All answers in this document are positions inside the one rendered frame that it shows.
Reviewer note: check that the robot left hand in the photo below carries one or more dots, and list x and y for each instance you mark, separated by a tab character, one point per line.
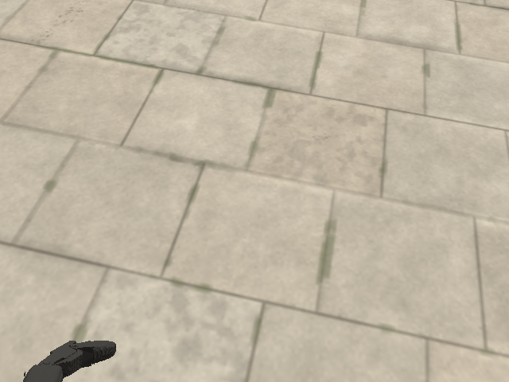
68	358

